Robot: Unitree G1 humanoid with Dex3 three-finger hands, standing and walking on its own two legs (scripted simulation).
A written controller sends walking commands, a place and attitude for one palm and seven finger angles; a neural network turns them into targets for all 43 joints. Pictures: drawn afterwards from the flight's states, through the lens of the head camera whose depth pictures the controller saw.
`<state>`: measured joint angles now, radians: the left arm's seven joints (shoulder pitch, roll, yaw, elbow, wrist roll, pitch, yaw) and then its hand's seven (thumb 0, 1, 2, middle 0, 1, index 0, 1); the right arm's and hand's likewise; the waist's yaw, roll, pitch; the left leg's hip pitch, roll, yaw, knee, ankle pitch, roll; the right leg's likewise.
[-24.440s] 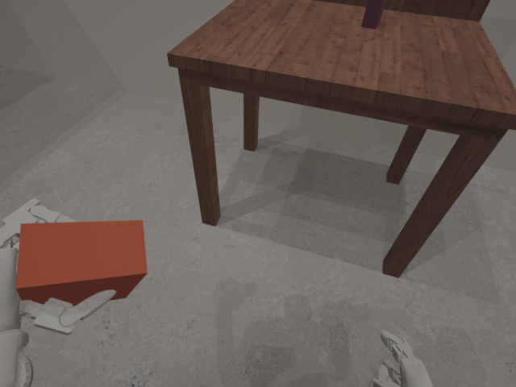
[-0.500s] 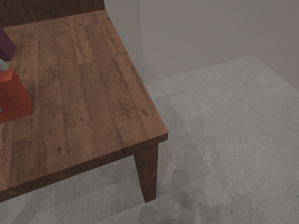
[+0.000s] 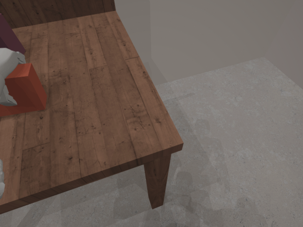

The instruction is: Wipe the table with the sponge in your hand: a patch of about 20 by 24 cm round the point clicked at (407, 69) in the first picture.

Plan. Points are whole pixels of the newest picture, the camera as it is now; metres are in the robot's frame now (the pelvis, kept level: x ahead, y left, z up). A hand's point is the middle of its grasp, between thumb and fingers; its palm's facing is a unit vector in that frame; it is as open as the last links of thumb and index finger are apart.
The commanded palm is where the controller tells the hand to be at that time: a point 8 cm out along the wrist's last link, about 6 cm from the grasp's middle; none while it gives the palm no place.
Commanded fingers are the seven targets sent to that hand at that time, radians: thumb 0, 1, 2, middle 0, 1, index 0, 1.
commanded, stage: slide across to the middle lane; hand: left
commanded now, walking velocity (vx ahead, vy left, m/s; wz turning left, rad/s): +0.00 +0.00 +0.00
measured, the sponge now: (11, 96) +0.40 +0.39 +0.12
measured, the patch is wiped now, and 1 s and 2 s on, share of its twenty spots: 0.50 0.65 0.85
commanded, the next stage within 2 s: wipe back along the middle lane in 0.38 s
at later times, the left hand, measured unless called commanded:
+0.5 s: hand (31, 82) +0.41 +0.32 +0.16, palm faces -0.10 +0.05 -0.99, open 9.9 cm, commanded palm +0.40 +0.31 +0.21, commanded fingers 0.00 0.10 1.30 -1.20 -1.60 -1.20 -1.60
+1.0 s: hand (36, 94) +0.38 +0.30 +0.15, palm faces +0.01 +0.01 -1.00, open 9.9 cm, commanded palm +0.35 +0.29 +0.19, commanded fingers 0.00 0.10 1.30 -1.20 -1.60 -1.20 -1.60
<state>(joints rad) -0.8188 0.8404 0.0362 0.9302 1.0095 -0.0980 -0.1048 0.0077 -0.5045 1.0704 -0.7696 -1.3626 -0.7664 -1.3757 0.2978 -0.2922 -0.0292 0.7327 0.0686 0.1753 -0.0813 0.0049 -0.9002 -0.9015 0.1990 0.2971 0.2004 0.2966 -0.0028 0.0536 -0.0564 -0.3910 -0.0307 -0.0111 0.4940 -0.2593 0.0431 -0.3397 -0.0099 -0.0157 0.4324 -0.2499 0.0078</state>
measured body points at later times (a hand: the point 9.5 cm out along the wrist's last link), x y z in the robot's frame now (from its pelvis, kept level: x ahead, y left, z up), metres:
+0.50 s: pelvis +0.00 -0.01 +0.01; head +0.03 -0.03 +0.45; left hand +0.41 +0.31 +0.21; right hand +0.14 -0.27 -0.12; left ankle -0.02 +0.09 -0.74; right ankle -0.03 -0.14 -0.74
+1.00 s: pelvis +0.00 -0.03 +0.00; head +0.01 -0.06 +0.45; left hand +0.38 +0.29 +0.21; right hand +0.13 -0.30 -0.13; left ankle -0.02 +0.09 -0.74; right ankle -0.03 -0.14 -0.74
